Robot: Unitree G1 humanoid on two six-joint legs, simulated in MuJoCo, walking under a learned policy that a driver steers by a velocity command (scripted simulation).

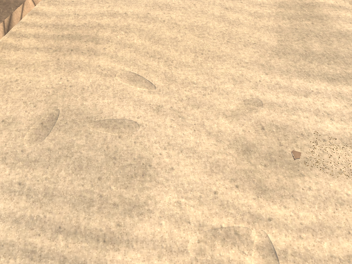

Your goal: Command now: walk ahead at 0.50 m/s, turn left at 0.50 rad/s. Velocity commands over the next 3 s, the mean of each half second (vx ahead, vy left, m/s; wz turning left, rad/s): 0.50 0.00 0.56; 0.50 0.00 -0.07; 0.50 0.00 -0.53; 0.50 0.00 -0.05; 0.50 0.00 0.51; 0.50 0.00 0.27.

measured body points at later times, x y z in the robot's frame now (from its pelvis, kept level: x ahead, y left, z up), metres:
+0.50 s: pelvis +0.27 +0.07 +0.00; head +0.30 +0.10 +0.45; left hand +0.41 +0.37 -0.08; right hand +0.41 -0.19 -0.09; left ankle +0.21 +0.13 -0.74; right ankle +0.50 -0.06 -0.68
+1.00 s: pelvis +0.55 +0.10 +0.01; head +0.58 +0.10 +0.45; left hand +0.48 +0.38 -0.11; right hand +0.83 -0.06 -0.07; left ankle +0.66 +0.30 -0.70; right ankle +0.53 +0.00 -0.74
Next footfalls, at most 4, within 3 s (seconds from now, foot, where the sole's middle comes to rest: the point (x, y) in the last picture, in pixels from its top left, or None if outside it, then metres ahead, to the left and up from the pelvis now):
0.14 left None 0.25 0.14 -0.78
0.64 right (191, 241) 0.57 0.01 -0.78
1.12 left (128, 196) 0.74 0.29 -0.78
1.62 right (196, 148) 1.02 0.01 -0.78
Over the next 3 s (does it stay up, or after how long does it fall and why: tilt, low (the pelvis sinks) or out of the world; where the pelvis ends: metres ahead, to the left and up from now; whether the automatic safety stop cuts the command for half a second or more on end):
stays up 1.63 0.17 0.00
